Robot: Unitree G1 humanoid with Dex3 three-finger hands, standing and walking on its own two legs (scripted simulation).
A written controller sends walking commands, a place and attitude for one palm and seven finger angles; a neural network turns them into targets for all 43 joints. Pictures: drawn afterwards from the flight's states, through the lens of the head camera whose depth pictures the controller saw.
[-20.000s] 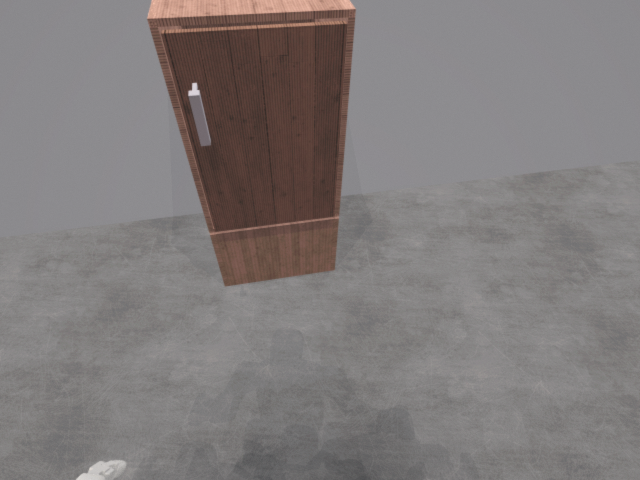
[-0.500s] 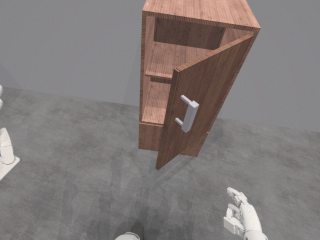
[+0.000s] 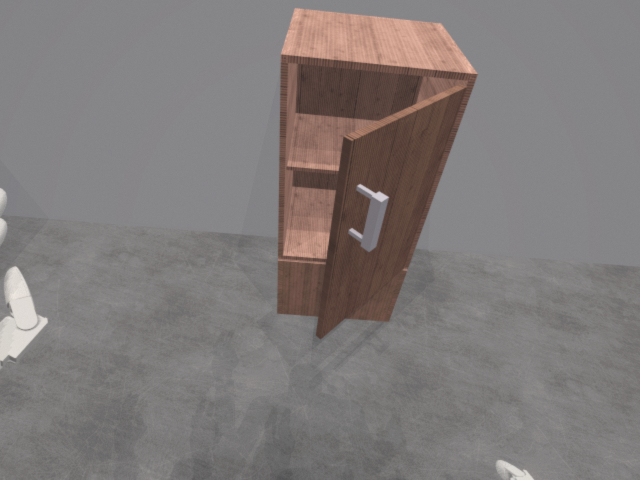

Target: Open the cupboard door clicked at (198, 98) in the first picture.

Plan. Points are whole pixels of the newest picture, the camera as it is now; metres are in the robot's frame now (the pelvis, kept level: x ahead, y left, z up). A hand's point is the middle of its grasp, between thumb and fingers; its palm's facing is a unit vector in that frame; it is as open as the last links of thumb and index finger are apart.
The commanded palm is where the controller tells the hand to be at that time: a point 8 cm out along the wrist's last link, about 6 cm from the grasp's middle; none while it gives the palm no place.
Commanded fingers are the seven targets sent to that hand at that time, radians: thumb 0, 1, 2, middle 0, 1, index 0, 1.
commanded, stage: stop stepping back and stand still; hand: left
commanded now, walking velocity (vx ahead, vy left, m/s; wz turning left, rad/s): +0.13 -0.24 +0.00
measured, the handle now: (365, 217) +0.60 -0.05 +0.00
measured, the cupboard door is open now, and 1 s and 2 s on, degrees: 47 47 47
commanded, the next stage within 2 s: let the arm hang, fingers relaxed in 0.68 s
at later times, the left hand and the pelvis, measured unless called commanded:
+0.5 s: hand (87, 336) +0.19 +0.23 +0.17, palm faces +0.46 -0.77 -0.43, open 7.4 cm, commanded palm +0.13 +0.27 +0.19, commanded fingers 0.00 0.90 0.90 -0.20 -0.30 -0.20 -0.30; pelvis +0.00 -0.03 +0.01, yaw +1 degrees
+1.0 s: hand out of the picture +0.11 +0.21 -0.12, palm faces +0.04 -0.95 -0.31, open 7.4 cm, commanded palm none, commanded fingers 0.00 0.90 0.90 -0.20 -0.30 -0.20 -0.30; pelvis -0.02 -0.01 +0.00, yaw +3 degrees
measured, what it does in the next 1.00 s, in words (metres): steps on the spot: right foot, then left foot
